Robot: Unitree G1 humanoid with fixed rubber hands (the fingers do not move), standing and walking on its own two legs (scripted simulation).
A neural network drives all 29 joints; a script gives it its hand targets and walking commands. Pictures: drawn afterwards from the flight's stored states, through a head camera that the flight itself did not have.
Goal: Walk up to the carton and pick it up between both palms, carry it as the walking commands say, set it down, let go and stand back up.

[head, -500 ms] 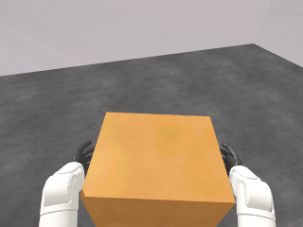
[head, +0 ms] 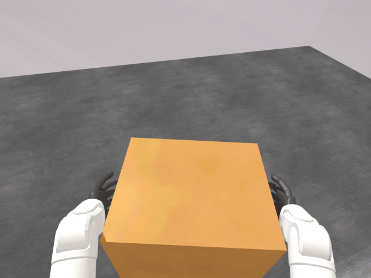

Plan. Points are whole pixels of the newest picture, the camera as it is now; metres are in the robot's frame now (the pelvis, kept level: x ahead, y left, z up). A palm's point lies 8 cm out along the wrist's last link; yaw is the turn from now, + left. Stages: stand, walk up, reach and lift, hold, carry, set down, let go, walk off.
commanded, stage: carry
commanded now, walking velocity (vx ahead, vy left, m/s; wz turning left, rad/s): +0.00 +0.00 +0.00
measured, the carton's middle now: (190, 217) +0.28 -0.01 -0.03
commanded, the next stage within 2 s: hold in 1.14 s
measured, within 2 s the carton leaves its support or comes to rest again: neither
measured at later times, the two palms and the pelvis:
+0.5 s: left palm (96, 217) +0.24 +0.19 +0.04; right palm (289, 224) +0.24 -0.20 +0.05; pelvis -0.03 +0.00 +0.00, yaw +0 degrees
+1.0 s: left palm (92, 217) +0.24 +0.20 +0.04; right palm (284, 225) +0.24 -0.19 +0.05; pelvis -0.03 +0.01 +0.00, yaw +0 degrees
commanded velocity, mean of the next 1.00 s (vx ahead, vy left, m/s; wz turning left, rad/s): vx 0.00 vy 0.00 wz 0.00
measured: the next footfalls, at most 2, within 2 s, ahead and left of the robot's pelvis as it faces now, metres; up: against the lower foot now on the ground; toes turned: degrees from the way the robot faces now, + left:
right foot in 0.06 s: +0.10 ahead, -0.09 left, +0.00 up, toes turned +7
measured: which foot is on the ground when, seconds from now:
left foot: down 0.00-1.00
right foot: up 0.00-0.04, down 0.06-1.00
